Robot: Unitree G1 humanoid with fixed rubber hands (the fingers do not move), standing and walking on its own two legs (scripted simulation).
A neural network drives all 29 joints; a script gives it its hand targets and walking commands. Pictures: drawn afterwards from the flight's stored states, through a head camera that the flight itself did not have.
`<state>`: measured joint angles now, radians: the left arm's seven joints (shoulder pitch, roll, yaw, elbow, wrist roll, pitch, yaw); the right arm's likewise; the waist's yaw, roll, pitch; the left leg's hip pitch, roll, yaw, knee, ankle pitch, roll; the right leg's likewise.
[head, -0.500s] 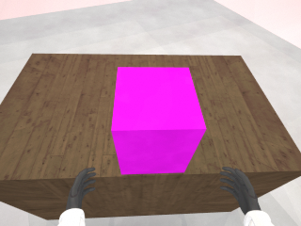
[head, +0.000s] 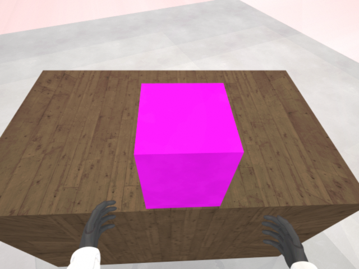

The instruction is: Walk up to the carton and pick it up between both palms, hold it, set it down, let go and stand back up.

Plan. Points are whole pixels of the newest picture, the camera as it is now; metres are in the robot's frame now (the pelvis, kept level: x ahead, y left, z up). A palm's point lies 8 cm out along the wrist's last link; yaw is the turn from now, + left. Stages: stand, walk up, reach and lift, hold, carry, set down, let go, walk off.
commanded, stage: set down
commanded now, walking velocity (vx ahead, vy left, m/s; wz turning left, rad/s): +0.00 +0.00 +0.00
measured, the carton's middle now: (183, 148) +0.39 +0.00 +0.03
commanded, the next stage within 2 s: let go in 0.60 s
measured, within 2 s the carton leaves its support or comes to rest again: neither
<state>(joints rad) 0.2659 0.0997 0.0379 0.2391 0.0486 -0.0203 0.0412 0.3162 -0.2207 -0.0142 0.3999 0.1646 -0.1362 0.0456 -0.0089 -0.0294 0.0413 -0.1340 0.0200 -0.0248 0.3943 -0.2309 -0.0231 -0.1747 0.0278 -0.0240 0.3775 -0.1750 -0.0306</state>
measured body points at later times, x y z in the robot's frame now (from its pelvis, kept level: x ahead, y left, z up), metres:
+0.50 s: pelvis +0.00 +0.00 +0.00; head +0.00 -0.01 +0.45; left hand +0.21 +0.21 -0.03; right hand +0.17 -0.23 -0.08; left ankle -0.01 +0.13 -0.74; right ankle +0.02 -0.10 -0.74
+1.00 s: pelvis -0.01 +0.00 +0.00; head -0.01 -0.01 +0.45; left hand +0.21 +0.20 -0.03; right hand +0.16 -0.23 -0.08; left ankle -0.01 +0.13 -0.74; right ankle +0.02 -0.10 -0.74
